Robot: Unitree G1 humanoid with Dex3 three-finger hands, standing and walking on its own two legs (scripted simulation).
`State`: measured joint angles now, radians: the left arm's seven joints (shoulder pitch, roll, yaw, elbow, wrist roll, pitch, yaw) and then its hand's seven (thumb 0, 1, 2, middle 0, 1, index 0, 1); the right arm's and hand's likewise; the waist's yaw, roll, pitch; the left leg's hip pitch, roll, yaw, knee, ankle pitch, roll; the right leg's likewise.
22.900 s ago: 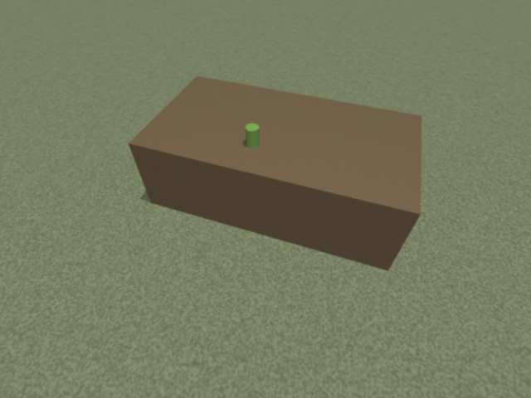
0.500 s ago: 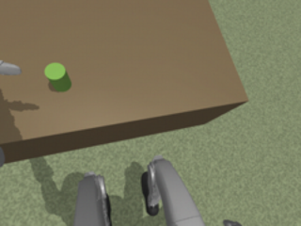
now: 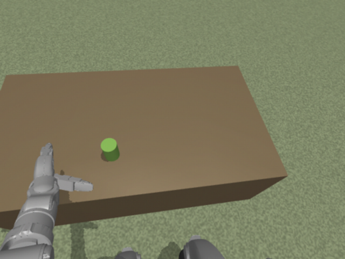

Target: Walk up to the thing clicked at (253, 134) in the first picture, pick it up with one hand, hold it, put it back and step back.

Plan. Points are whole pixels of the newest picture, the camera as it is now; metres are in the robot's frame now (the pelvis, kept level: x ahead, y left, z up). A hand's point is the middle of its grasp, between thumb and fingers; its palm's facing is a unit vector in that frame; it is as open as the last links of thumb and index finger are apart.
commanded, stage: home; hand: left
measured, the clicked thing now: (110, 150) +0.52 +0.17 -0.28
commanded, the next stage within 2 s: none
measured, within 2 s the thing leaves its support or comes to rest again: neither
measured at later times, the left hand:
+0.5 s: hand (81, 249) +0.18 +0.17 -0.05, palm faces +0.16 -0.96 -0.25, open 17.5 cm
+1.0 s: hand out of the picture +0.14 +0.19 -0.08, palm faces +0.00 -0.94 -0.34, open 17.6 cm
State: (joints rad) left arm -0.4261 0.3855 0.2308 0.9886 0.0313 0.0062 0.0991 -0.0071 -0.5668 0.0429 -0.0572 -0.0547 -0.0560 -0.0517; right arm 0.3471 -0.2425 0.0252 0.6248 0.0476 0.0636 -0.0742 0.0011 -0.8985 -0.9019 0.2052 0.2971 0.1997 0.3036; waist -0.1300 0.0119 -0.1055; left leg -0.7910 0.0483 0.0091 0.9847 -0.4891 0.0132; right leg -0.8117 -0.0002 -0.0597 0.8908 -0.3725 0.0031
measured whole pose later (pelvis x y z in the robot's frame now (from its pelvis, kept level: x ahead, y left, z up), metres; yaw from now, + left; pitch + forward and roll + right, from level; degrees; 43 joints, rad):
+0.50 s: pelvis +0.02 -0.01 +0.03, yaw +2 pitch +6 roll -1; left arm 0.37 0.19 -0.03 0.22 -0.04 0.16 0.14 -0.01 -0.54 0.06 -0.06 -0.06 -0.06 -0.06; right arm 0.20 -0.20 0.04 0.54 0.04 -0.01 -0.15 0.00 -0.90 -0.90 0.21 0.30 0.20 0.30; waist 0.00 0.03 -0.07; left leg -0.45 0.02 -0.01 0.79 -0.45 0.00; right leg -0.48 -0.02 -0.08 0.75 -0.38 0.00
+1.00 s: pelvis +0.01 -0.02 +0.04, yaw +2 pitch +0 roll +0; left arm 0.27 0.26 -0.02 0.61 0.06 0.04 0.04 -0.01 -0.57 0.04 -0.06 -0.05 -0.06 -0.05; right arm 0.24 -0.27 -0.01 0.77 -0.06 0.01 -0.03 0.01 -0.90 -0.90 0.21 0.30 0.20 0.30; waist -0.01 0.03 -0.03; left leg -0.30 0.01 0.01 0.68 -0.39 0.00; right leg -0.35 -0.03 -0.07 0.68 -0.33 -0.01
